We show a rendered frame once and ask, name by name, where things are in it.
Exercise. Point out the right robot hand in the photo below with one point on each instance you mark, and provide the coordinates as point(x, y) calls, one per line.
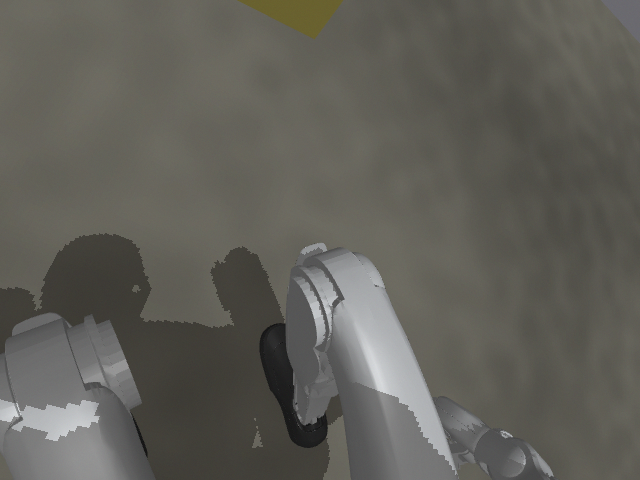
point(462, 427)

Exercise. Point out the right robot foot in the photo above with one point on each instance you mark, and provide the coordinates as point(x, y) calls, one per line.
point(279, 375)

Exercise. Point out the right robot arm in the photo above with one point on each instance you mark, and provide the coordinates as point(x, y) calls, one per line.
point(504, 457)

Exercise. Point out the left robot foot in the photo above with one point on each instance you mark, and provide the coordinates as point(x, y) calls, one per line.
point(140, 436)

